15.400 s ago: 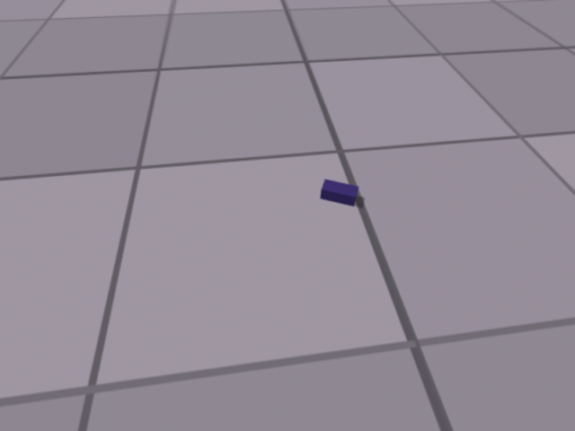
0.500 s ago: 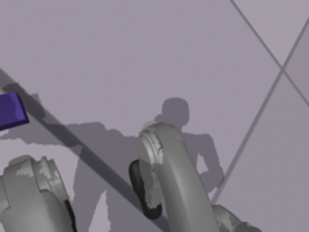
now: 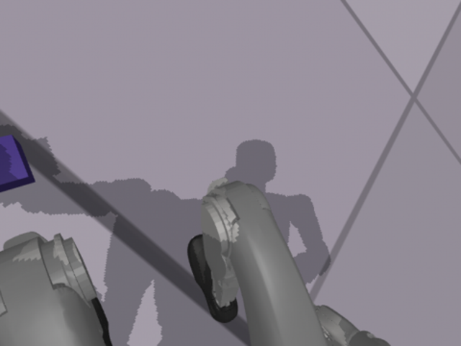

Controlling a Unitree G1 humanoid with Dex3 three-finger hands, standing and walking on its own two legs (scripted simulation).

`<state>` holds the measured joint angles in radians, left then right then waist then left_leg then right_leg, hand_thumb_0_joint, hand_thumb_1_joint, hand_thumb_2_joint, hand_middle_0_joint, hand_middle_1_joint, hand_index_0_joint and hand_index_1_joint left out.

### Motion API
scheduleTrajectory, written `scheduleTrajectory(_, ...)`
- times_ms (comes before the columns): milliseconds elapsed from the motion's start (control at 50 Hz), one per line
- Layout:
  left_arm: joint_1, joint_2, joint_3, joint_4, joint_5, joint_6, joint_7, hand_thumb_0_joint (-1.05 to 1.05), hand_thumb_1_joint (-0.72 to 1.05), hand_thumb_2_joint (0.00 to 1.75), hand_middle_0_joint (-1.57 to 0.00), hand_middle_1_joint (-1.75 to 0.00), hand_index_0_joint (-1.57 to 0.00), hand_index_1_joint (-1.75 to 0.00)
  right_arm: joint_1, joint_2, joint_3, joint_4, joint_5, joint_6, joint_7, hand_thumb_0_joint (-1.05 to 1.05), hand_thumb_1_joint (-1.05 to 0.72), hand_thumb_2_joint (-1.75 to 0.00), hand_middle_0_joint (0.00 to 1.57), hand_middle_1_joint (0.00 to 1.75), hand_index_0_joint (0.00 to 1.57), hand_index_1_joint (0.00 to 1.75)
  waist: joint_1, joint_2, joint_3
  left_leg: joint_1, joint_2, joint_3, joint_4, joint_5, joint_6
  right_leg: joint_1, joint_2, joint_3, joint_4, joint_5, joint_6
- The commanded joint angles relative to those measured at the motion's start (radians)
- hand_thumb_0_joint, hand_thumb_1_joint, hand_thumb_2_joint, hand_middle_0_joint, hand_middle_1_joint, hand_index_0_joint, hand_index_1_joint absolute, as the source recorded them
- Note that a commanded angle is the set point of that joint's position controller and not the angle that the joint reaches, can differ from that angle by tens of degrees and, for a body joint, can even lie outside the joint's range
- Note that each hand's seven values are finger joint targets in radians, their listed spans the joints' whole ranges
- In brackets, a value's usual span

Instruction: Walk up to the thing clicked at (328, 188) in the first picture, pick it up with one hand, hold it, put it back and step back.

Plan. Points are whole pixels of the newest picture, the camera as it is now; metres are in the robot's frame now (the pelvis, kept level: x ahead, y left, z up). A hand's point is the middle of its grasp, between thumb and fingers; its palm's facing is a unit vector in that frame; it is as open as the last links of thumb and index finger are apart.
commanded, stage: close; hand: left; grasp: from above
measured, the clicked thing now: out of the picture +0.42 +0.31 -0.26
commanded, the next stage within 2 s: settle in 1.06 s
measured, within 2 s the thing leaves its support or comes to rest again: leaves its support in 1.46 s
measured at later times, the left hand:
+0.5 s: hand out of the picture +0.41 +0.31 -0.24, palm faces -0.44 -0.13 -0.89, open 11.1 cm
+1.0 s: hand out of the picture +0.41 +0.31 -0.24, palm faces -0.44 -0.14 -0.89, open 10.7 cm
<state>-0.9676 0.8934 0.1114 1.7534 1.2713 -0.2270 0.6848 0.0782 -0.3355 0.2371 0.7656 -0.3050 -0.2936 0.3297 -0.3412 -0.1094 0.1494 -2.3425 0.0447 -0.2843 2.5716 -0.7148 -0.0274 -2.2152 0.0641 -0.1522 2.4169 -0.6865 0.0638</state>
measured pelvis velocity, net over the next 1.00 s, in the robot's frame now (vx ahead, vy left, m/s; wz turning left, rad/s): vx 0.00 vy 0.00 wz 0.00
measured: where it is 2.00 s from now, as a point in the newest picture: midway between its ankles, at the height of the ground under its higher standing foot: (162, 320)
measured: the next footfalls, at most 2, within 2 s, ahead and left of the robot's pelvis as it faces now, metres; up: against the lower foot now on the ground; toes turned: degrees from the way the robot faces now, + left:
none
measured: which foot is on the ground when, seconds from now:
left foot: down 0.00-1.00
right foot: down 0.00-1.00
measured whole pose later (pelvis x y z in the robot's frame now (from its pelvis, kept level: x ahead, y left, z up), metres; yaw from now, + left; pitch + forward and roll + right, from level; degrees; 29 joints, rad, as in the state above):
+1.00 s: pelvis +0.00 +0.00 +0.00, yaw +0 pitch +25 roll -13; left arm -0.98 0.91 0.10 1.76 1.26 -0.23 0.67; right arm 0.08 -0.34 0.26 0.73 -0.30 -0.28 0.31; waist -0.35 -0.12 0.16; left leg -2.34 0.05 -0.28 2.56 -0.70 -0.02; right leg -2.21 0.07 -0.15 2.40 -0.67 0.07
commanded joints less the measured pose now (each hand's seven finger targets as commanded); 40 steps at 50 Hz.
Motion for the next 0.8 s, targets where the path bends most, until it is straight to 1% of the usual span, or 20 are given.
scheduleTrajectory(0,-0.240,0.171,-0.005,-0.099,-0.009,-0.010,0.040,0.00,-0.17,0.83,-0.33,-0.85,-0.34,-0.85,0.166,-0.307,-0.085,0.011,0.007,-0.008,-0.007,0.00,-0.89,-0.90,0.20,0.30,0.20,0.30,-0.055,0.449,-0.616,0.466,0.006,0.131,-0.252,0.190,0.030,0.311,0.033,-0.129,-0.208,0.256,-0.075)
scheduleTrajectory(40,-0.231,0.184,-0.004,-0.104,-0.005,-0.010,0.044,0.00,-0.15,0.83,-0.35,-0.85,-0.35,-0.85,0.158,-0.316,-0.091,0.007,0.008,-0.006,-0.013,0.00,-0.90,-0.90,0.20,0.30,0.20,0.30,-0.049,0.438,-0.622,0.460,0.007,0.136,-0.255,0.182,0.031,0.328,0.039,-0.121,-0.223,0.251,-0.076)
scheduleTrajectory(80,-0.234,0.191,-0.001,-0.096,-0.005,-0.011,0.047,0.00,-0.14,0.81,-0.34,-0.86,-0.35,-0.85,0.163,-0.324,-0.091,0.008,0.005,-0.004,-0.015,0.00,-0.90,-0.90,0.20,0.30,0.20,0.30,-0.056,0.442,-0.615,0.458,0.009,0.134,-0.267,0.171,0.031,0.331,0.041,-0.121,-0.230,0.239,-0.078)
scheduleTrajectory(120,-0.220,0.189,0.002,-0.093,0.001,-0.011,0.051,0.00,-0.13,0.78,-0.35,-0.83,-0.36,-0.82,0.158,-0.317,-0.090,0.008,0.006,-0.004,-0.014,0.00,-0.89,-0.90,0.20,0.30,0.20,0.30,-0.043,0.448,-0.622,0.470,0.008,0.131,-0.266,0.185,0.027,0.316,0.038,-0.128,-0.216,0.248,-0.079)
scheduleTrajectory(160,-0.221,0.175,-0.008,-0.088,-0.001,-0.009,0.054,0.00,-0.13,0.79,-0.34,-0.85,-0.36,-0.84,0.146,-0.309,-0.083,0.005,-0.002,-0.003,-0.013,0.00,-0.89,-0.90,0.20,0.30,0.20,0.30,-0.050,0.439,-0.607,0.456,0.009,0.134,-0.263,0.172,0.029,0.324,0.039,-0.124,-0.227,0.238,-0.077)
scheduleTrajectory(200,-0.228,0.192,0.006,-0.086,0.003,-0.008,0.060,0.00,-0.09,0.78,-0.37,-0.85,-0.38,-0.84,0.160,-0.320,-0.090,0.004,0.003,0.000,-0.017,0.00,-0.90,-0.90,0.20,0.30,0.20,0.30,-0.053,0.451,-0.614,0.461,0.008,0.135,-0.268,0.176,0.029,0.323,0.040,-0.125,-0.227,0.246,-0.078)
scheduleTrajectory(220,-0.225,0.177,-0.002,-0.093,0.006,-0.007,0.056,0.00,-0.08,0.77,-0.39,-0.83,-0.40,-0.82,0.163,-0.324,-0.095,0.003,-0.004,-0.001,-0.013,0.00,-0.90,-0.90,0.20,0.30,0.20,0.30,-0.054,0.463,-0.616,0.471,0.008,0.135,-0.264,0.191,0.028,0.318,0.038,-0.128,-0.219,0.257,-0.077)
scheduleTrajectory(240,-0.219,0.172,-0.006,-0.078,0.002,-0.005,0.056,0.00,-0.07,0.78,-0.39,-0.83,-0.40,-0.82,0.151,-0.309,-0.082,0.004,-0.002,-0.005,-0.011,0.00,-0.89,-0.90,0.20,0.30,0.20,0.30,-0.054,0.439,-0.599,0.462,0.010,0.130,-0.261,0.180,0.028,0.309,0.037,-0.130,-0.215,0.246,-0.076)
scheduleTrajectory(300,-0.214,0.175,-0.004,-0.080,-0.002,-0.003,0.059,0.00,-0.04,0.76,-0.42,-0.82,-0.43,-0.80,0.157,-0.325,-0.087,-0.001,-0.001,-0.006,-0.011,0.00,-0.90,-0.90,0.20,0.30,0.20,0.30,-0.059,0.448,-0.614,0.477,0.008,0.135,-0.261,0.200,0.029,0.329,0.041,-0.126,-0.221,0.272,-0.075)
scheduleTrajectory(320,-0.234,0.168,-0.016,-0.094,-0.006,-0.007,0.058,0.00,-0.03,0.75,-0.42,-0.81,-0.44,-0.79,0.143,-0.316,-0.086,0.006,0.004,-0.012,-0.012,0.00,-0.90,-0.90,0.20,0.30,0.20,0.30,-0.055,0.447,-0.600,0.470,0.010,0.131,-0.261,0.178,0.026,0.311,0.036,-0.128,-0.218,0.247,-0.075)
scheduleTrajectory(340,-0.226,0.152,-0.025,-0.089,-0.007,-0.004,0.059,0.00,-0.01,0.75,-0.43,-0.81,-0.45,-0.80,0.145,-0.320,-0.091,0.007,-0.003,-0.009,-0.014,0.00,-0.90,-0.90,0.20,0.30,0.20,0.30,-0.063,0.444,-0.600,0.464,0.009,0.134,-0.265,0.174,0.028,0.321,0.041,-0.122,-0.234,0.244,-0.076)
scheduleTrajectory(400,-0.221,0.177,-0.013,-0.100,-0.013,0.001,0.063,0.00,0.02,0.75,-0.46,-0.80,-0.47,-0.79,0.154,-0.322,-0.087,0.004,0.003,-0.005,-0.019,0.00,-0.89,-0.90,0.20,0.30,0.20,0.30,-0.055,0.419,-0.617,0.451,0.010,0.134,-0.268,0.171,0.031,0.336,0.042,-0.122,-0.246,0.242,-0.074)
scheduleTrajectory(440,-0.222,0.169,-0.026,-0.096,-0.016,0.004,0.053,0.00,0.03,0.74,-0.47,-0.80,-0.49,-0.78,0.147,-0.319,-0.088,0.004,0.004,-0.007,-0.019,0.00,-0.90,-0.90,0.20,0.30,0.20,0.30,-0.056,0.428,-0.595,0.447,0.010,0.137,-0.265,0.160,0.030,0.327,0.038,-0.116,-0.241,0.231,-0.075)
scheduleTrajectory(460,-0.227,0.179,-0.014,-0.090,-0.014,0.004,0.054,0.00,0.05,0.75,-0.49,-0.79,-0.50,-0.78,0.160,-0.317,-0.083,0.001,0.006,-0.008,-0.018,0.00,-0.90,-0.90,0.20,0.30,0.20,0.30,-0.056,0.431,-0.600,0.452,0.010,0.131,-0.265,0.172,0.030,0.320,0.038,-0.124,-0.233,0.241,-0.075)
scheduleTrajectory(540,-0.220,0.173,-0.019,-0.087,-0.014,0.004,0.047,0.00,0.10,0.73,-0.52,-0.78,-0.54,-0.76,0.152,-0.317,-0.082,-0.004,0.008,-0.010,-0.014,0.00,-0.90,-0.90,0.20,0.30,0.20,0.30,-0.054,0.440,-0.603,0.470,0.012,0.128,-0.271,0.179,0.026,0.324,0.039,-0.123,-0.222,0.249,-0.076)
scheduleTrajectory(560,-0.224,0.186,-0.006,-0.089,-0.012,0.002,0.047,0.00,0.12,0.73,-0.53,-0.78,-0.55,-0.76,0.157,-0.321,-0.079,-0.010,0.006,-0.011,-0.012,0.00,-0.89,-0.90,0.20,0.30,0.20,0.30,-0.055,0.439,-0.610,0.470,0.010,0.124,-0.266,0.191,0.029,0.317,0.038,-0.131,-0.221,0.258,-0.074)
scheduleTrajectory(580,-0.220,0.176,-0.016,-0.084,-0.019,0.006,0.044,0.00,0.12,0.71,-0.53,-0.77,-0.55,-0.75,0.147,-0.316,-0.076,-0.014,0.010,-0.012,-0.013,0.00,-0.90,-0.90,0.20,0.30,0.20,0.30,-0.054,0.424,-0.594,0.453,0.010,0.128,-0.263,0.178,0.030,0.321,0.037,-0.125,-0.226,0.250,-0.073)
scheduleTrajectory(700,-0.219,0.206,0.007,-0.071,-0.013,0.005,0.035,0.00,0.18,0.74,-0.59,-0.76,-0.60,-0.75,0.176,-0.324,-0.077,-0.019,0.010,-0.005,-0.017,0.00,-0.90,-0.90,0.20,0.30,0.20,0.30,-0.060,0.435,-0.597,0.465,0.010,0.128,-0.276,0.179,0.030,0.325,0.039,-0.124,-0.227,0.247,-0.076)
scheduleTrajectory(740,-0.228,0.184,-0.008,-0.092,-0.018,0.003,0.031,0.00,0.21,0.72,-0.61,-0.75,-0.63,-0.74,0.157,-0.316,-0.077,-0.017,0.012,-0.005,-0.018,0.00,-0.90,-0.90,0.20,0.30,0.20,0.30,-0.054,0.426,-0.594,0.457,0.010,0.121,-0.275,0.163,0.028,0.307,0.035,-0.128,-0.225,0.230,-0.075)
scheduleTrajectory(780,-0.228,0.193,-0.006,-0.081,-0.019,0.001,0.030,0.00,0.23,0.75,-0.63,-0.76,-0.64,-0.75,0.169,-0.318,-0.071,-0.024,0.010,-0.001,-0.021,0.00,-0.90,-0.90,0.20,0.30,0.20,0.30,-0.064,0.425,-0.601,0.449,0.009,0.129,-0.266,0.167,0.032,0.325,0.038,-0.121,-0.233,0.239,-0.074)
